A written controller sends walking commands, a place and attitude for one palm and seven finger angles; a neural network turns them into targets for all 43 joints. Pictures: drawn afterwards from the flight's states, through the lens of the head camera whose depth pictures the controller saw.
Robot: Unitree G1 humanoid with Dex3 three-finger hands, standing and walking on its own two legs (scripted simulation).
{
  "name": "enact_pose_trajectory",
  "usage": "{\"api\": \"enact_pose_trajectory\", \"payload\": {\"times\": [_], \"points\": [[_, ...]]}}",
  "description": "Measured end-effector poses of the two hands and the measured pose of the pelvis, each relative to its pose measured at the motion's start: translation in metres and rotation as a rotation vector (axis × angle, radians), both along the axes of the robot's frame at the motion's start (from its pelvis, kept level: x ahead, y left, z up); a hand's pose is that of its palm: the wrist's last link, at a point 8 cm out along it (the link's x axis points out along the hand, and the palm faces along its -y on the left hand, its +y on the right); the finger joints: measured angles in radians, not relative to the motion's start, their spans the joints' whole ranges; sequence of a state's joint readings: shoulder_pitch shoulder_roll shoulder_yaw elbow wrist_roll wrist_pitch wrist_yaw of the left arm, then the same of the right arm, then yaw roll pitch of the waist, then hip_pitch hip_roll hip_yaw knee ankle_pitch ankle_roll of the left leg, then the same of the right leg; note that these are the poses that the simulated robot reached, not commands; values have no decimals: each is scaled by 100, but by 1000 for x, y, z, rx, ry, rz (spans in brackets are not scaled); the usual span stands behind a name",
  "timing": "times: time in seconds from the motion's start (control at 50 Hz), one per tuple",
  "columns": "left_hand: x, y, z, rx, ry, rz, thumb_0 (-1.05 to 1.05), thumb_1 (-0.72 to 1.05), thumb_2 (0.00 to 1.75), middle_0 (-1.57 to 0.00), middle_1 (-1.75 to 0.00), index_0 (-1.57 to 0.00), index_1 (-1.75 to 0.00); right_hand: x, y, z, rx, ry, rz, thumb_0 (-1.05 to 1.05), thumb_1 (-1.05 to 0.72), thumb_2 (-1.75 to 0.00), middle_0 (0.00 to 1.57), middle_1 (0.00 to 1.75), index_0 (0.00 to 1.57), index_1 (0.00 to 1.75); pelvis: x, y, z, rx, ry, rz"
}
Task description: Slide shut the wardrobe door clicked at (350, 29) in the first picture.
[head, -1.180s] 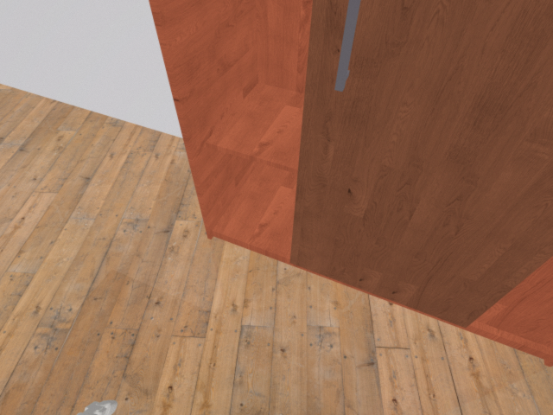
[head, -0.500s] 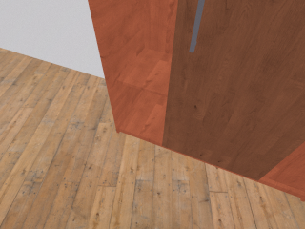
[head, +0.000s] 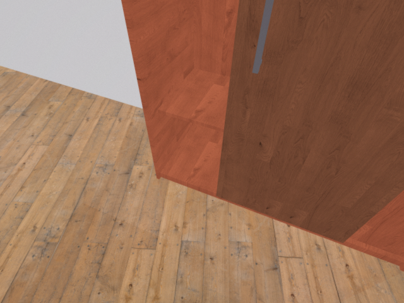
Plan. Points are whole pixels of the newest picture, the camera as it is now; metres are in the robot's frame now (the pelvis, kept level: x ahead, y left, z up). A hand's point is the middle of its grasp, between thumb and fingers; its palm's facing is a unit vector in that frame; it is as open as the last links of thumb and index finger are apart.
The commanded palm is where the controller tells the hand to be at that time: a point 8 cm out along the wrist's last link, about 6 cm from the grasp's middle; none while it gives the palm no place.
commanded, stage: look at it before walking up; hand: right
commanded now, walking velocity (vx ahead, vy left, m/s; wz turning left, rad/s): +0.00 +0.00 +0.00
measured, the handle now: (268, 13) +0.74 -0.12 +0.26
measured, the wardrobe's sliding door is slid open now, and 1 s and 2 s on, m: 0.37 0.37 0.37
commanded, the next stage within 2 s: turn to face it in 0.26 s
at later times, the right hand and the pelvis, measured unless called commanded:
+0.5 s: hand out of the picture +0.07 -0.24 -0.16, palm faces +0.01 +0.94 -0.33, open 7.4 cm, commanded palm none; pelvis +0.00 +0.00 +0.00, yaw -2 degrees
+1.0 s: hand out of the picture -0.01 -0.24 -0.18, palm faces +0.22 +0.95 -0.22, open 7.4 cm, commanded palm none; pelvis -0.02 -0.03 +0.00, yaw -12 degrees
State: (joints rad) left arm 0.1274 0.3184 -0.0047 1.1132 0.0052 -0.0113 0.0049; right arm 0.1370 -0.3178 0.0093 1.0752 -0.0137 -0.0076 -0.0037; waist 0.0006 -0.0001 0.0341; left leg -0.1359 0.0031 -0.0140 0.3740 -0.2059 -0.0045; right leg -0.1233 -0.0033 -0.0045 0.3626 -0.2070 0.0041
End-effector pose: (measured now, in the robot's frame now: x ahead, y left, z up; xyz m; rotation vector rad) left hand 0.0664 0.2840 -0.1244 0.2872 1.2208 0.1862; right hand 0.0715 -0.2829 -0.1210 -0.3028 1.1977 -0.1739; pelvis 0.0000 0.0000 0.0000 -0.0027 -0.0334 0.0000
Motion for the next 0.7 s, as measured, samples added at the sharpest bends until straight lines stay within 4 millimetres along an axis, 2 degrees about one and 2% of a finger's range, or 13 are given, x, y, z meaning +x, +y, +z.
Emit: {"api": "enact_pose_trajectory", "payload": {"times": [0.22, 0.46, 0.58, 0.7], "points": [[-2, 1, 0, 7, 17, -4, 1, 90, 90, -20, -30, -20, -30, -9, -5, -1, -6, 25, -13, 1, -91, -90, 20, 30, 20, 30, 1, -1, 0, 0, 2, -4], [5, -1, 1, 9, 13, -17, 1, 90, 90, -20, -30, -20, -30, -10, -7, -2, -10, 26, -29, 1, -91, -90, 20, 30, 20, 30, 1, -2, 0, 1, 6, -19], [5, -17, -11, -22, 40, -44, 1, 91, 90, -20, -30, -20, -30, -18, 2, -10, 11, 13, -76, 1, -91, -90, 20, 30, 20, 30, -3, -4, -7, 5, 19, -60], [2, -45, -22, -45, 68, -75, 1, 91, 90, -20, -30, -20, -30, -42, 6, -30, 63, 5, -136, 1, -91, -90, 20, 30, 20, 30, -11, -15, -18, 25, 11, -134]]}}
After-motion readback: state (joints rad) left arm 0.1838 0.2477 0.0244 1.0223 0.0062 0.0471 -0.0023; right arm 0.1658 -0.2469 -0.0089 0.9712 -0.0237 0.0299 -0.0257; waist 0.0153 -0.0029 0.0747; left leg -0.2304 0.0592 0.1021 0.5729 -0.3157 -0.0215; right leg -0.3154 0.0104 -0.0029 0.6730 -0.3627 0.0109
